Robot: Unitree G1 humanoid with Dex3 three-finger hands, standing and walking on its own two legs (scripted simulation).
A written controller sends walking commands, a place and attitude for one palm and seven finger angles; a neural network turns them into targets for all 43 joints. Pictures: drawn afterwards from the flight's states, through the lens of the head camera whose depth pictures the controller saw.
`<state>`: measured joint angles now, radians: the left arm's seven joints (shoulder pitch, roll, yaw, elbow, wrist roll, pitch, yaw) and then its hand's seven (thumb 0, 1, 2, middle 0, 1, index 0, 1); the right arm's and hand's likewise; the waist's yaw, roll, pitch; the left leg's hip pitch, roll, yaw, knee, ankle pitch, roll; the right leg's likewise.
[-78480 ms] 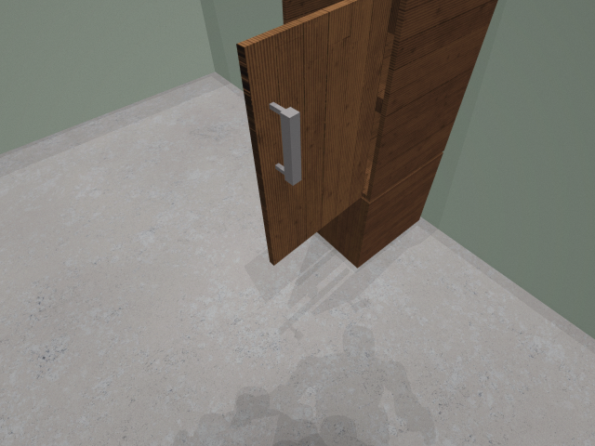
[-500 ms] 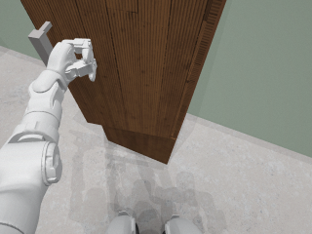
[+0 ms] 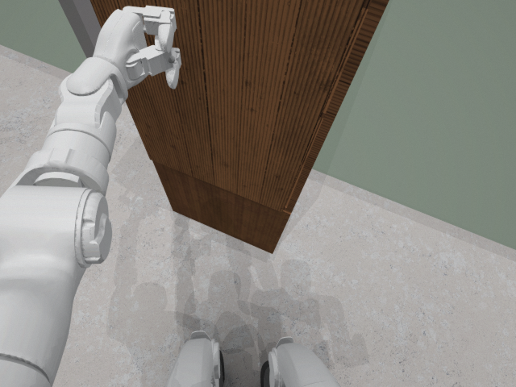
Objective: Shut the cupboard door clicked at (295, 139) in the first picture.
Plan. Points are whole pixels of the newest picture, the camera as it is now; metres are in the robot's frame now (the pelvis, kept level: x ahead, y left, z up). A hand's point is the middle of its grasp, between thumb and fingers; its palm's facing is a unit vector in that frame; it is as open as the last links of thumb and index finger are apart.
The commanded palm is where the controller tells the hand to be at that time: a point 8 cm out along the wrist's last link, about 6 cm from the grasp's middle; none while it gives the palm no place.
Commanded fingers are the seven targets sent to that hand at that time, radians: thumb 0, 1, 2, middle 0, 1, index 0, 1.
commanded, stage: pull the fist back off the door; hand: left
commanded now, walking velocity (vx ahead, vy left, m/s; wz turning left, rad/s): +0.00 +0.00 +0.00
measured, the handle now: (100, 30) +0.61 +0.18 +0.13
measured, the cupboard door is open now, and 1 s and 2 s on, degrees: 1 0 0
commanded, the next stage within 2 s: draw the hand back to the body in 0.84 s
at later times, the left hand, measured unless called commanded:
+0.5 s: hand (184, 63) +0.53 +0.06 +0.14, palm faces +0.07 -1.00 +0.01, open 3.1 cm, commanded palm +0.48 +0.11 +0.13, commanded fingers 0.00 0.90 0.90 -1.30 -1.50 -1.30 -1.50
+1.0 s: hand (177, 98) +0.47 +0.07 +0.14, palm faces +0.04 -1.00 -0.02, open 3.1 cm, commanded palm +0.43 +0.13 +0.14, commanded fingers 0.00 0.90 0.90 -1.30 -1.50 -1.30 -1.50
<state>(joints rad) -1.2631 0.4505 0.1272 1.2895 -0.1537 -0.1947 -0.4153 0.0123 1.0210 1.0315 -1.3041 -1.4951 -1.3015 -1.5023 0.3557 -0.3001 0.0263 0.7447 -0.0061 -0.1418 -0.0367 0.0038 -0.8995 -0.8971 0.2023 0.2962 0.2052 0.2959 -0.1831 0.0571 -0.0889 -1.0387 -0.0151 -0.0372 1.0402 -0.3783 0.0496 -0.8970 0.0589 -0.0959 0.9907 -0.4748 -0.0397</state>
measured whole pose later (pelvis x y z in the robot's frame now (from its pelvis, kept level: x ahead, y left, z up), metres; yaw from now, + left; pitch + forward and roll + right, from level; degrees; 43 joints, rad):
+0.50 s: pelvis +0.02 -0.01 +0.02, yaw -3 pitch +17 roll -2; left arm -0.94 0.24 0.30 1.17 -0.04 -0.35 0.13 0.01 0.92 0.92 -1.30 -1.49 -1.30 -1.50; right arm 0.48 -0.26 0.00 0.67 -0.04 -0.02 0.08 0.00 -0.90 -0.90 0.20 0.30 0.20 0.30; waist -0.16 0.07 -0.14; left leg -0.83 0.01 0.03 0.90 -0.37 0.04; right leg -0.72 0.08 -0.02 0.88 -0.45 -0.05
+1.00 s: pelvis +0.03 -0.02 +0.04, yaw -1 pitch +11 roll -1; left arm -0.69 0.15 0.13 0.90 -0.10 -0.29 0.09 0.02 0.90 0.90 -1.31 -1.50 -1.30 -1.50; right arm 0.27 -0.25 0.00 0.63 0.01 -0.01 0.03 0.00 -0.90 -0.90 0.20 0.30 0.20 0.30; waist -0.07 0.04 -0.12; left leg -0.68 -0.01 0.01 0.83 -0.36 0.02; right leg -0.57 0.06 -0.04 0.83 -0.45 -0.06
